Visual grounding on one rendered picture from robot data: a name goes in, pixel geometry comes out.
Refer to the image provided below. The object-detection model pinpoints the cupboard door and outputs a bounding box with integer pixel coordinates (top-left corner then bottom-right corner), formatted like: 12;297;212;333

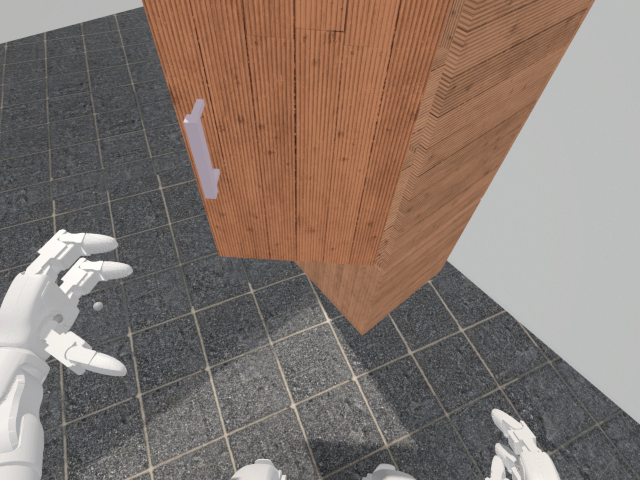
142;0;452;266

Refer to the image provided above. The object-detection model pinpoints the left robot hand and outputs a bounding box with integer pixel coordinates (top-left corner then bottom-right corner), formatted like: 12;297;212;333
0;229;133;376

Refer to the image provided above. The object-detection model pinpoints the right robot hand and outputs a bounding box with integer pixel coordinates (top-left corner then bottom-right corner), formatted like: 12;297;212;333
485;409;561;480

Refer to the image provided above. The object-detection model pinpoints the left robot forearm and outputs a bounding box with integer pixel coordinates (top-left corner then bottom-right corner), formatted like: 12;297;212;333
0;347;50;480

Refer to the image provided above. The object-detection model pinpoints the handle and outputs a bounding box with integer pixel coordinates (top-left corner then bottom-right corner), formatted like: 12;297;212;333
183;99;220;199

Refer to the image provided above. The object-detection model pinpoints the robot left shin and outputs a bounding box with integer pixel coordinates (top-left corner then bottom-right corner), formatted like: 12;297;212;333
254;459;274;467

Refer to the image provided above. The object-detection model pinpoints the robot right shin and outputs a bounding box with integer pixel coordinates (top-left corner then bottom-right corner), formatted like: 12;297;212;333
372;464;395;474

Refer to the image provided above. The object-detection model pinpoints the robot shin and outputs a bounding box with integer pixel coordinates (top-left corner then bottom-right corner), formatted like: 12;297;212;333
254;459;274;467
372;464;395;474

